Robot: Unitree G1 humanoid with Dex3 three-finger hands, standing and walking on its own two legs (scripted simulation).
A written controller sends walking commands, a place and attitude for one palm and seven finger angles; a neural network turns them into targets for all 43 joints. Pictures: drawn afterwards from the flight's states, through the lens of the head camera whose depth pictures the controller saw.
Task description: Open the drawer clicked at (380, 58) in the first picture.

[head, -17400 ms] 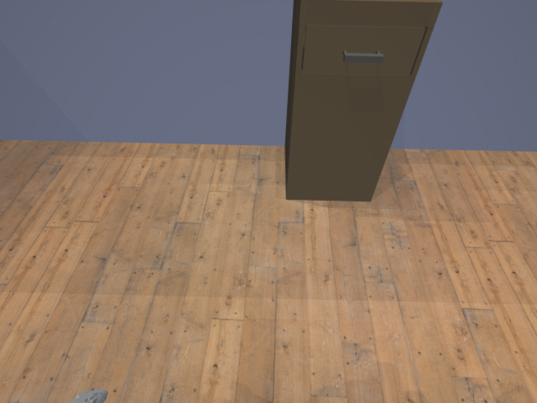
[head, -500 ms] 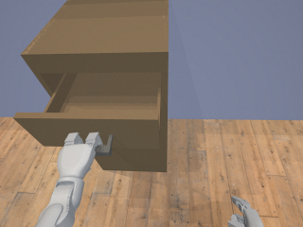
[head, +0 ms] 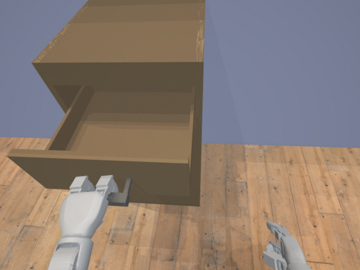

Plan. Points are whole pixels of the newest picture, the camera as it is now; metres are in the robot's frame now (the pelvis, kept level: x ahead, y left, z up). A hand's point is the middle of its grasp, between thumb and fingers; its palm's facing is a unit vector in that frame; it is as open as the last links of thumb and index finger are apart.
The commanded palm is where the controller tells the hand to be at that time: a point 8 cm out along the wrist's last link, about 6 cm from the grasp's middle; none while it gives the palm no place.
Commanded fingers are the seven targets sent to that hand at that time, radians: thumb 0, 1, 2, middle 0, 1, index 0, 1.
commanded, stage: pull the drawer open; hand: left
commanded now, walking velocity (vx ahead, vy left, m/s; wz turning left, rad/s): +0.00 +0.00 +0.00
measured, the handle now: (102, 189) +0.27 +0.22 +0.02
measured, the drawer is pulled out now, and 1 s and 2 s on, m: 0.24 0.30 0.30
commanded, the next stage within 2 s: open the thumb to release the handle in 0.80 s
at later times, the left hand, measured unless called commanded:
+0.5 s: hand (87, 245) +0.16 +0.22 +0.00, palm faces +0.01 -0.10 -1.00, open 5.7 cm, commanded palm +0.11 +0.22 +0.05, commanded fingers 0.00 0.90 0.90 -0.40 -1.35 -0.40 -1.35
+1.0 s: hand (85, 247) +0.16 +0.22 +0.00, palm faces +0.04 -0.07 -1.00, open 5.8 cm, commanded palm +0.13 +0.23 +0.05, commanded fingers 0.00 0.48 0.72 -0.37 -1.30 -0.37 -1.30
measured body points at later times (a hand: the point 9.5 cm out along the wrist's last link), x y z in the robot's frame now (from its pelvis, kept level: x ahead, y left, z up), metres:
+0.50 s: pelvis +0.00 +0.00 -0.01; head +0.03 -0.03 +0.44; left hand +0.16 +0.22 +0.05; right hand +0.21 -0.22 -0.11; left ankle -0.06 +0.13 -0.72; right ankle +0.04 -0.11 -0.72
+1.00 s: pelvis -0.01 +0.00 -0.02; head +0.04 -0.03 +0.43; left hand +0.15 +0.22 +0.05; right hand +0.19 -0.23 -0.13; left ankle -0.06 +0.13 -0.72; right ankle +0.04 -0.11 -0.72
